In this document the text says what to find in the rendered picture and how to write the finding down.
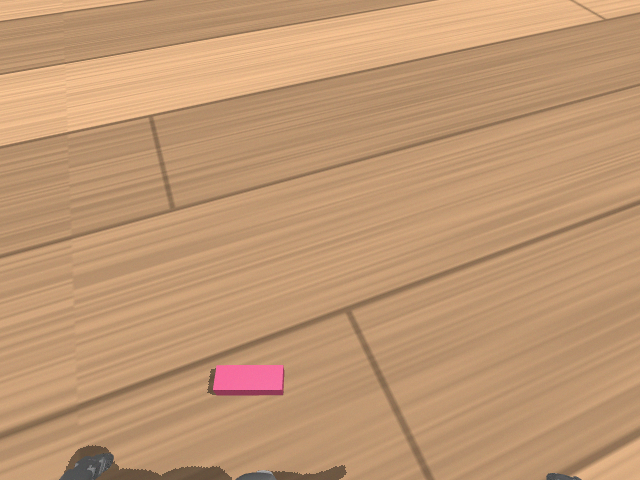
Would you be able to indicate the left robot hand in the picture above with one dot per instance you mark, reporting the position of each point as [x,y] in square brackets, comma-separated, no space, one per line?
[89,468]

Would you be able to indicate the carton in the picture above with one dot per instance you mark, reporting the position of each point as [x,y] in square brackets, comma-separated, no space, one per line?
[249,380]

